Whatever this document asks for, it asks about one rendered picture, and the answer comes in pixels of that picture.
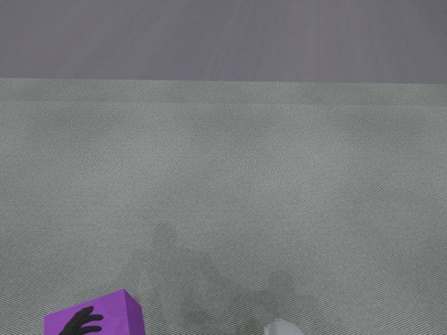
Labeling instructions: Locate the left robot hand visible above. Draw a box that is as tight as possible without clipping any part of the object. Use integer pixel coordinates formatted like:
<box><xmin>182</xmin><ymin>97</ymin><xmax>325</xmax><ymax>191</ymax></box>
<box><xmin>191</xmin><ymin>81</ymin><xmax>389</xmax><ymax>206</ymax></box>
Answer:
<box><xmin>59</xmin><ymin>306</ymin><xmax>103</xmax><ymax>335</ymax></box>

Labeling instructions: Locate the carton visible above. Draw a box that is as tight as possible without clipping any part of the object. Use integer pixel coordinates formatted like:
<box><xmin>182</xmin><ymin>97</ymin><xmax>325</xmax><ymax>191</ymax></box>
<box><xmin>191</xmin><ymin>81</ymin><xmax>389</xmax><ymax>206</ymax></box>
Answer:
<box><xmin>43</xmin><ymin>289</ymin><xmax>145</xmax><ymax>335</ymax></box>

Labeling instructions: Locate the right robot thigh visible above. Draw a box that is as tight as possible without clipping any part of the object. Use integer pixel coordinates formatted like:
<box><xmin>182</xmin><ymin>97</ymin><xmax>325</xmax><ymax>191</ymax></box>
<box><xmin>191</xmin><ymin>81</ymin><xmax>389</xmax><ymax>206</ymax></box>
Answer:
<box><xmin>264</xmin><ymin>321</ymin><xmax>304</xmax><ymax>335</ymax></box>

